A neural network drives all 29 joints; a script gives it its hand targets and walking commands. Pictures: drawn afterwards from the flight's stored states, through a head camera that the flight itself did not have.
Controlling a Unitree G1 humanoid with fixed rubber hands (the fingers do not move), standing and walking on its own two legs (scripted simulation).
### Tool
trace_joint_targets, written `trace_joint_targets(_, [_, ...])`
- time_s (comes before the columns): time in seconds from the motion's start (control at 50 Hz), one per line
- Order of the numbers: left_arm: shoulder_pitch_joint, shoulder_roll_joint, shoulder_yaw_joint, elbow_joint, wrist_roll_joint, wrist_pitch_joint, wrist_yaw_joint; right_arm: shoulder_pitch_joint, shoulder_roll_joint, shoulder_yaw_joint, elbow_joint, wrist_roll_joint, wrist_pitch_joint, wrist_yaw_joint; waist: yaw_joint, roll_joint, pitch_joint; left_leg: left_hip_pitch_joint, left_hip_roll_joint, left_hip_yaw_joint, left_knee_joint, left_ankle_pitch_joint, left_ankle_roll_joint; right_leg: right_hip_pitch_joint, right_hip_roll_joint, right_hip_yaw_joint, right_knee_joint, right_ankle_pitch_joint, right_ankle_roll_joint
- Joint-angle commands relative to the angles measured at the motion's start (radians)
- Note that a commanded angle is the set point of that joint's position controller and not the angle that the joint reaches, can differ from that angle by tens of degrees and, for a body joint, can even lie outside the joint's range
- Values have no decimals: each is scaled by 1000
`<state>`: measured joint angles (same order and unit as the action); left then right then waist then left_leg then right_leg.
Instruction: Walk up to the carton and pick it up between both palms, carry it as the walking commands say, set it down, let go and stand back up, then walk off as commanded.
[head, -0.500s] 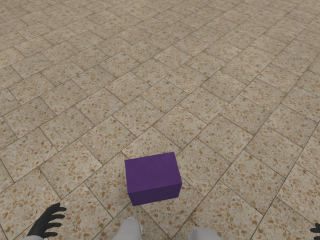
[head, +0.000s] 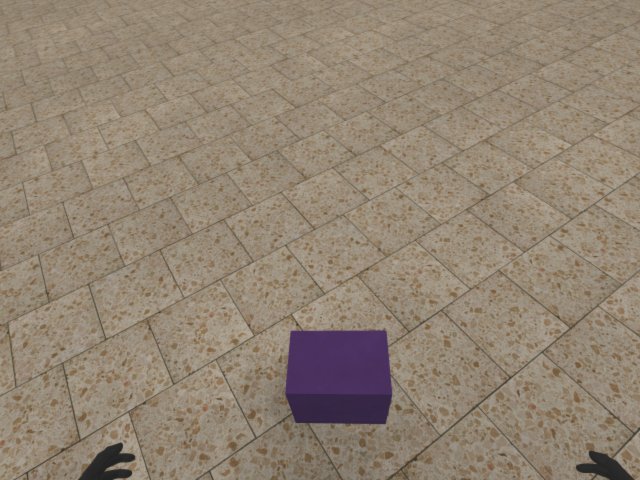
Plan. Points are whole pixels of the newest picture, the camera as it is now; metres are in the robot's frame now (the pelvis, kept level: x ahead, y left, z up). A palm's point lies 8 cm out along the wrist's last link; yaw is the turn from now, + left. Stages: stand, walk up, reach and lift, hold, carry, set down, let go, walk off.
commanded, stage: walk up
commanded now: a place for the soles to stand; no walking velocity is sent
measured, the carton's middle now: (339, 378) +0.49 +0.02 -0.64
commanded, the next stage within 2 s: none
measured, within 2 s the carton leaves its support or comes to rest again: neither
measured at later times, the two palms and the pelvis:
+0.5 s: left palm out of the picture +0.12 +0.33 -0.10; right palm out of the picture +0.12 -0.30 -0.10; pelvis +0.03 +0.01 +0.01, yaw +1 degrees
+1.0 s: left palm out of the picture +0.09 +0.34 -0.10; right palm out of the picture +0.14 -0.29 -0.10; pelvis +0.02 +0.02 +0.00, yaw +2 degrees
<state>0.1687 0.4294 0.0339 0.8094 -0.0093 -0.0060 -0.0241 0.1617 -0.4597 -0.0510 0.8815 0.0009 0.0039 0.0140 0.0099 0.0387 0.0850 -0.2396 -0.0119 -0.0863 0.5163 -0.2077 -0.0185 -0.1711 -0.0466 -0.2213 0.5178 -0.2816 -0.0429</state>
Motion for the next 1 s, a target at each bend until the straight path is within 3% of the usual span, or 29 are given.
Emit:
trace_joint_targets(0.0, [-82, 233, 58, -39, -6, -15, 5, -27, -156, -37, -3, 9, -9, -6, -8, -165, -4, -17, 55, -47, -42, 49, 34, -33, -195, 184, -259, -149, -19])
trace_joint_targets(0.04, [-68, 228, 57, -27, -5, -9, 8, -11, -150, -34, 29, 9, -7, -9, 2, -91, -41, 4, 62, -44, -56, 80, 32, 13, -208, 194, -249, -167, -14])
trace_joint_targets(0.06, [-80, 224, 69, -27, -8, -7, 12, -14, -156, -29, 38, 17, -7, -10, 0, -61, -56, -26, 64, -52, -69, 162, 29, 77, -188, 169, -212, -45, -8])
trace_joint_targets(0.1, [-69, 210, 54, 0, -8, -2, 7, -28, -170, -34, 47, 3, -12, -16, 0, -31, -79, 3, 71, -68, -85, 187, 44, 65, -177, 161, -172, 4, -24])
trace_joint_targets(0.14, [-81, 204, 60, 18, -11, 3, 11, -27, -180, -32, 61, 12, -10, -22, -8, -42, -113, 2, 84, -110, -71, 266, 63, 99, -132, 137, -137, 52, -12])
trace_joint_targets(0.18, [-61, 196, 55, 37, -19, 7, 14, -29, -169, -24, 80, 16, -10, -30, -7, -8, -138, 26, 98, -138, -75, 313, 83, 118, -115, 129, -96, 101, 0])
trace_joint_targets(0.22, [-74, 187, 58, 41, -17, 7, 17, -31, -167, -21, 89, 26, -7, -32, -4, -14, -118, -41, 114, -183, -106, 278, 89, 143, -98, 135, -104, 80, 3])
trace_joint_targets(0.24, [-73, 192, 57, 54, -19, 9, 14, -48, -167, -18, 98, 23, -5, -34, -2, 20, -128, -22, 101, -151, -114, 267, 77, 150, -103, 138, -107, 95, 4])
trace_joint_targets(0.36, [-57, 170, 65, 101, -15, 6, 25, -87, -163, -17, 108, 14, -9, -38, 6, 39, -99, -59, 98, -156, -127, 228, 78, 143, -111, 161, -132, 77, -12])
trace_joint_targets(0.38, [-75, 170, 63, 113, -16, 5, 24, -77, -148, -16, 122, 19, -8, -36, 9, -22, -118, -61, 96, -153, -129, 202, 71, 162, -120, 154, -153, 39, -21])
trace_joint_targets(0.4, [-80, 175, 67, 104, -11, 4, 25, -77, -156, -17, 120, 17, -6, -36, 2, -37, -136, -49, 87, -153, -113, 210, 68, 160, -123, 164, -155, 56, -20])
trace_joint_targets(0.42, [-81, 178, 69, 114, -8, 5, 26, -97, -146, -20, 116, 15, -6, -37, 12, -37, -115, -54, 78, -110, -111, 201, 69, 156, -130, 163, -153, 57, -29])
trace_joint_targets(0.44, [-67, 180, 68, 120, -11, 2, 28, -98, -145, -17, 114, 15, -9, -36, 3, -21, -135, -18, 76, -129, -82, 248, 62, 148, -144, 175, -159, 137, -28])
trace_joint_targets(0.46, [-69, 176, 67, 128, -12, 0, 27, -96, -136, -15, 123, 17, -8, -38, 2, -82, -130, -25, 68, -100, -73, 235, 58, 155, -152, 161, -173, 158, -35])
trace_joint_targets(0.52, [-92, 180, 68, 130, -13, 3, 24, -95, -147, -16, 117, 14, -9, -41, -4, -26, -119, -12, 58, -88, -50, 300, 53, 146, -161, 153, -154, 236, -33])
trace_joint_targets(0.54, [-93, 180, 66, 128, -10, 4, 23, -91, -154, -23, 122, 15, -7, -40, -8, -66, -149, 9, 62, -82, -72, 270, 63, 154, -156, 149, -142, 217, -22])
trace_joint_targets(0.62, [-96, 164, 68, 134, -8, 8, 27, -96, -140, -17, 123, 14, -5, -38, 1, -62, -113, -17, 87, -135, -84, 300, 81, 148, -119, 134, -115, 150, -14])
trace_joint_targets(0.64, [-75, 159, 66, 125, -8, 10, 26, -108, -147, -22, 125, 8, -3, -39, 6, -10, -121, -21, 88, -128, -96, 287, 89, 146, -130, 129, -112, 130, -11])
trace_joint_targets(0.68, [-75, 167, 70, 140, -8, 10, 26, -118, -130, -22, 118, 9, 1, -40, 2, -27, -118, -24, 87, -137, -94, 277, 83, 157, -126, 140, -124, 119, -9])
trace_joint_targets(0.7, [-86, 154, 71, 126, -6, 9, 27, -121, -137, -21, 115, 9, 0, -40, 2, 14, -112, -25, 78, -112, -108, 265, 73, 152, -121, 129, -130, 94, -14])
trace_joint_targets(0.72, [-79, 180, 76, 139, -6, 9, 27, -136, -151, -23, 114, 4, -2, -38, 2, -29, -99, -45, 81, -141, -111, 268, 82, 148, -115, 136, -119, 131, -13])
trace_joint_targets(0.74, [-77, 166, 75, 139, -8, 10, 28, -123, -149, -27, 113, 9, -3, -39, 3, -16, -117, -55, 84, -155, -132, 251, 82, 175, -108, 130, -114, 99, -8])
trace_joint_targets(0.78, [-51, 162, 75, 137, -8, 8, 29, -148, -141, -21, 111, 11, 1, -37, 15, 7, -106, -41, 80, -145, -134, 225, 77, 148, -107, 146, -134, 85, -4])
trace_joint_targets(0.84, [-78, 167, 83, 135, -3, 3, 29, -119, -141, -24, 113, 10, -1, -39, 1, -42, -117, -31, 46, -100, -70, 193, 66, 147, -164, 177, -164, 82, -41])
trace_joint_targets(0.86, [-86, 176, 84, 137, 0, 5, 28, -107, -134, -22, 116, 5, -1, -40, 2, -78, -108, -26, 37, -90, -55, 170, 66, 128, -166, 175, -176, 50, -49])
trace_joint_targets(0.92, [-89, 187, 81, 135, -2, 5, 28, -122, -139, -30, 106, 8, 3, -34, -2, -92, -57, -30, 38, -79, -27, 152, 64, 67, -175, 165, -182, 32, -49])
trace_joint_targets(0.94, [-93, 176, 80, 125, -1, 6, 26, -97, -128, -25, 107, 5, 2, -33, -6, -87, -74, -18, 37, -84, -32, 154, 61, 71, -179, 167, -184, 13, -53])
trace_joint_targets(0.96, [-85, 174, 80, 126, 0, 8, 22, -106, -139, -28, 104, 6, 2, -31, -7, -33, -45, -38, 41, -78, -49, 152, 64, 66, -169, 151, -169, 17, -44])
trace_joint_targets(0.98, [-103, 184, 82, 119, -1, 9, 21, -94, -145, -28, 109, 8, 2, -31, -9, -37, -42, -53, 52, -109, -64, 146, 69, 69, -156, 159, -155, -7, -36])
